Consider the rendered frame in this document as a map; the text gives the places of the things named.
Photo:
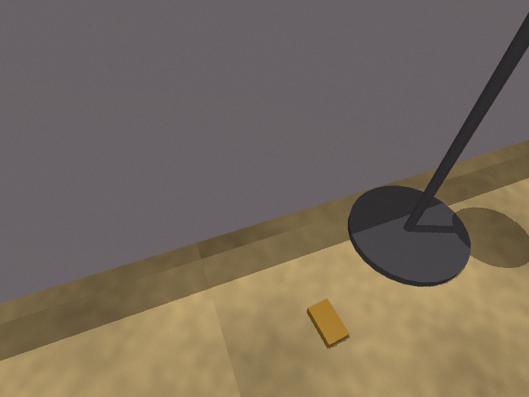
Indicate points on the coat stand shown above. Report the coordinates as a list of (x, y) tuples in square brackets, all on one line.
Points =
[(410, 236)]

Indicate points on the small box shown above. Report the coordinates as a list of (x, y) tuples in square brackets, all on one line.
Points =
[(327, 322)]

